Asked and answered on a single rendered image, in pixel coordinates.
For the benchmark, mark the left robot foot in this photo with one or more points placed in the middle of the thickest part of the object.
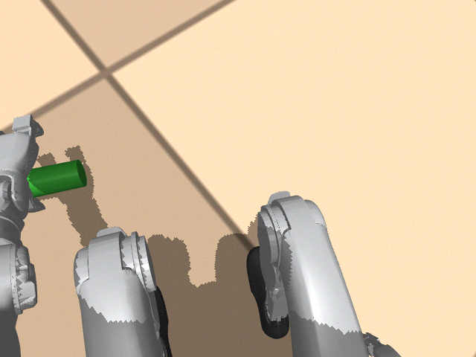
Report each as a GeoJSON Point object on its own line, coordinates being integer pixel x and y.
{"type": "Point", "coordinates": [163, 331]}

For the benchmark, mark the right robot foot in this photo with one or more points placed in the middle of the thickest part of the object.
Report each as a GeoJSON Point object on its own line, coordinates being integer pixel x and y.
{"type": "Point", "coordinates": [272, 329]}

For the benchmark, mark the left robot hand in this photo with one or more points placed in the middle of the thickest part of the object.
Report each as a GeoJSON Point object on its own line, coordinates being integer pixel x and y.
{"type": "Point", "coordinates": [19, 151]}

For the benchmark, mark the right robot hand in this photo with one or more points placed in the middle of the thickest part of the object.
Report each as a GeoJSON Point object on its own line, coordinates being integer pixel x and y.
{"type": "Point", "coordinates": [376, 349]}

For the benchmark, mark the left robot arm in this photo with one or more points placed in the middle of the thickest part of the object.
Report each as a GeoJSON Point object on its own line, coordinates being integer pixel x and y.
{"type": "Point", "coordinates": [18, 290]}

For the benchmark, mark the can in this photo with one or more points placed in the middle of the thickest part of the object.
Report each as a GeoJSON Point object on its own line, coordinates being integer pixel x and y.
{"type": "Point", "coordinates": [57, 178]}

